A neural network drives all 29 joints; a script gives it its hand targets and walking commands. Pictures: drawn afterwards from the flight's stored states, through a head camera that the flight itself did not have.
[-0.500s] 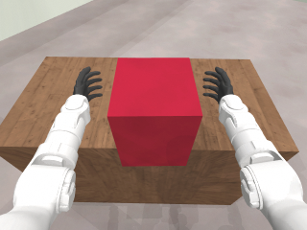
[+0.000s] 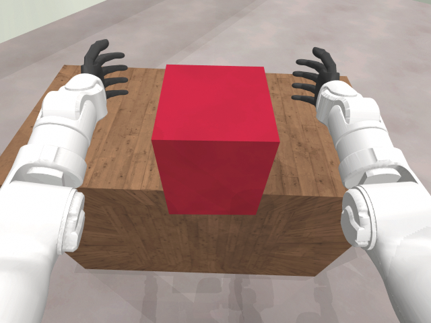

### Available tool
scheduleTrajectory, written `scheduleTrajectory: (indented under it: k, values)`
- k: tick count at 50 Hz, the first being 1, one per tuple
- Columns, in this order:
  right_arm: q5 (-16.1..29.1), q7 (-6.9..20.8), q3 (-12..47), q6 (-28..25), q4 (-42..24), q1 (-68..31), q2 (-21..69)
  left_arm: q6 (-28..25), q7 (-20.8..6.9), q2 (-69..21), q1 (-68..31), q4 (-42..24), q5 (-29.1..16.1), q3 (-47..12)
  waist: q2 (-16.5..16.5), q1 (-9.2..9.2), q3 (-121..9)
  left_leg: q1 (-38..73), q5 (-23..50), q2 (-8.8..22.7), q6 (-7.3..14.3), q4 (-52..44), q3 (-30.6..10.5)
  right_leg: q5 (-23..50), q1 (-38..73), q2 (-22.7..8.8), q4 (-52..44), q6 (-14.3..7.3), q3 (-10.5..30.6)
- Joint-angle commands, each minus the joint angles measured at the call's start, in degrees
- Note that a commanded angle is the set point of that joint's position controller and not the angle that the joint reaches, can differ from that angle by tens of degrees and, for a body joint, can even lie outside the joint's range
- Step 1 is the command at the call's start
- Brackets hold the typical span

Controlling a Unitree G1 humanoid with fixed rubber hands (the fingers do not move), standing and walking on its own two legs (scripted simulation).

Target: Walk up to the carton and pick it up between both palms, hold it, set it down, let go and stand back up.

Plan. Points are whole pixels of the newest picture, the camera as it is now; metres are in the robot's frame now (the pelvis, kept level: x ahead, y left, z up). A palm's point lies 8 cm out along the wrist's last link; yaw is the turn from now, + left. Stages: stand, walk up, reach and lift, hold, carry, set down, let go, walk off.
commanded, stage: set down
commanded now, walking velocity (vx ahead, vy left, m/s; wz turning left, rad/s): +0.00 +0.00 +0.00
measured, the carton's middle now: (213, 144) +0.48 -0.01 +0.04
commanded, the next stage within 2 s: let go in 1.62 s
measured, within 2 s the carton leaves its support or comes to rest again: neither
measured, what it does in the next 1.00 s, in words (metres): stands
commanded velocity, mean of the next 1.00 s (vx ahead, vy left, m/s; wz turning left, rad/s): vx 0.00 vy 0.00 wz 0.00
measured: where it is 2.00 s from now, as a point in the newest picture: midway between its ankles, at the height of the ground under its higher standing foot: outside the picture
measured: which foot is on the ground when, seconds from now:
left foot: down 0.00-1.00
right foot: down 0.00-1.00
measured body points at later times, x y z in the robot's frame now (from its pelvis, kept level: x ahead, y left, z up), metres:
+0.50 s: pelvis +0.03 +0.00 +0.01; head +0.04 +0.00 +0.46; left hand +0.44 +0.20 +0.14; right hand +0.44 -0.20 +0.13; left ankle +0.02 +0.10 -0.74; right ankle +0.03 -0.10 -0.74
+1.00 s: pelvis +0.02 +0.01 +0.01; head +0.03 +0.01 +0.46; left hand +0.37 +0.20 +0.08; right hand +0.36 -0.20 +0.07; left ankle +0.02 +0.10 -0.74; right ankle +0.03 -0.10 -0.74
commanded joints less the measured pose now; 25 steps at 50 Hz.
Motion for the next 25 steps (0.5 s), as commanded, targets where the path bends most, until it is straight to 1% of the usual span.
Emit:
scheduleTrajectory:
  k: [1, 3, 6, 11, 14, 17, 21, 25]
  values:
    - [1.2, -0.3, 0.6, -3.1, -11.5, -24.5, -7.9, -2.9, -2.4, 8.3, -23.6, -11.0, 3.3, 5.1, 1.5, -0.65, -33.8, 28.1, 18.5, 0.2, -2.7, 1.4, -1.1, 11.4, 18.4, -0.7, -1.3, 1.2, -0.3]
    - [1.4, -0.6, 0.6, -3.7, -14.4, -21.5, -7.7, -3.3, -3.7, 8.1, -20.8, -13.9, 5.3, 7.1, 1.8, -0.69, -35.0, 29.0, 22.3, -0.4, -3.2, 0.3, -0.9, 17.3, 23.2, -0.8, -1.6, 1.3, 0.2]
    - [0.7, -0.9, -0.2, -4.5, -20.3, -17.8, -7.4, -4.0, -4.9, 7.8, -17.5, -19.3, 7.6, 9.5, 1.7, -0.72, -36.2, 28.7, 25.1, -0.8, -3.4, -1.5, -0.6, 23.6, 29.3, -1.1, -1.7, 1.1, 0.9]
    - [0.2, -1.2, 0.0, -5.7, -28.9, -12.1, -5.8, -5.1, -5.8, 6.3, -12.0, -26.6, 9.6, 11.9, 0.7, -0.25, -34.3, 26.9, 25.7, -0.9, -2.6, -3.7, -0.4, 28.6, 36.7, -1.5, -1.4, 0.5, 2.0]
    - [0.5, -1.4, 0.7, -6.2, -32.5, -7.9, -4.8, -5.3, -6.3, 4.9, -7.7, -29.4, 10.0, 12.4, 0.1, 0.01, -31.7, 26.3, 24.6, -0.9, -2.1, -4.3, -0.3, 28.8, 39.0, -1.6, -1.4, 0.3, 2.6]
    - [0.7, -1.8, 1.2, -6.6, -35.0, -3.2, -4.0, -5.3, -6.7, 3.4, -3.2, -31.4, 10.4, 12.6, -0.6, 0.16, -28.5, 25.9, 23.3, -0.8, -1.9, -4.6, -0.1, 27.4, 39.7, -1.6, -1.5, 0.2, 3.0]
    - [0.4, -2.3, 1.3, -7.1, -37.2, 3.1, -3.3, -5.0, -7.1, 1.6, 2.3, -33.6, 11.2, 12.8, -1.2, 0.44, -23.4, 25.9, 21.4, -0.7, -1.7, -4.7, 0.1, 23.8, 38.8, -1.4, -1.9, 0.0, 3.3]
    - [0.3, -2.7, 1.0, -7.9, -39.3, 8.4, -2.8, -5.0, -7.1, -0.2, 6.7, -36.4, 12.1, 12.6, -0.9, 0.94, -18.9, 26.6, 20.1, -0.4, -1.7, -4.3, 0.4, 19.1, 36.5, -1.1, -2.2, -0.4, 3.5]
